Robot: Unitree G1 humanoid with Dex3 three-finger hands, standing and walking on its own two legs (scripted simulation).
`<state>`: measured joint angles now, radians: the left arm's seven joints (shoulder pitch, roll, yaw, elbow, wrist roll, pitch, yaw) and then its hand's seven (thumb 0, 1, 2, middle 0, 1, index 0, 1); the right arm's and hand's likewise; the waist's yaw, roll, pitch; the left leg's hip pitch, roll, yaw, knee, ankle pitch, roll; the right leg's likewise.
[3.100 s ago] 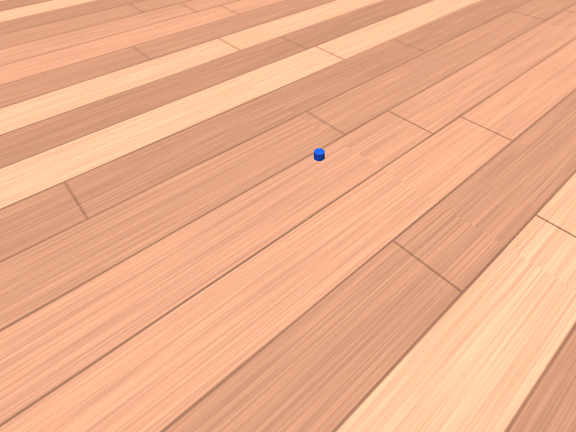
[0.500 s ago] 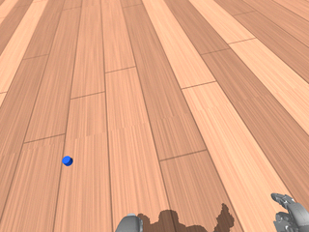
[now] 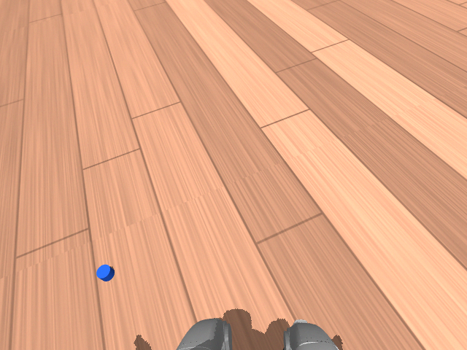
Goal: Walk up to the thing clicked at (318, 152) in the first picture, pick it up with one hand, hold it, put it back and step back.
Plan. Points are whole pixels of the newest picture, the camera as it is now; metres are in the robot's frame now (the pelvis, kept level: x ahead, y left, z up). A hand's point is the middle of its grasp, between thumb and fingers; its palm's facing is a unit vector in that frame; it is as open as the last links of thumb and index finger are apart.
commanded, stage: walk up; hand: left
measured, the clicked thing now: (105, 272) +0.52 +0.60 -0.70
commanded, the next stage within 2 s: none
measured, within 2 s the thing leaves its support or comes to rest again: neither
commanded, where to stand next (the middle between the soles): +0.06 +0.52 m, yaw -23 degrees
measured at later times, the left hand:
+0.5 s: hand out of the picture +0.11 +0.53 -0.11, palm faces -0.17 -0.79 -0.58, open 7.4 cm
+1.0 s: hand out of the picture +0.12 +0.81 -0.12, palm faces -0.20 -0.73 -0.65, open 7.4 cm
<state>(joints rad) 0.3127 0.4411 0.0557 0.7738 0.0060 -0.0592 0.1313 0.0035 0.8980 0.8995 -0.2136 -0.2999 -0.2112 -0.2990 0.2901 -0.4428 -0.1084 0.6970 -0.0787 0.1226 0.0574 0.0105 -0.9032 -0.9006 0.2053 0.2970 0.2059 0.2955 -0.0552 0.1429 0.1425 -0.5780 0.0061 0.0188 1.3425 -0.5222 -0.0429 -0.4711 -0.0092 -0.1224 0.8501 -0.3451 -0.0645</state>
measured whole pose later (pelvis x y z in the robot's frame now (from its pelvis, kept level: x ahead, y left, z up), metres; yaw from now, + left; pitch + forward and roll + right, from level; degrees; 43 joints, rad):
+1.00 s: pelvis -0.04 +0.49 -0.01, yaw -15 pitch -3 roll -1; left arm 0.27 0.51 0.10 0.91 0.00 -0.03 0.13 0.01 0.90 0.90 -0.21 -0.30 -0.21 -0.30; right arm 0.24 -0.43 -0.10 0.72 -0.07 0.10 0.06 0.00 -0.91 -0.90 0.20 0.30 0.21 0.30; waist -0.04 0.07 0.15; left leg -0.44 0.06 0.05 1.01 -0.52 0.01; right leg -0.69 0.01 0.09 1.26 -0.48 -0.04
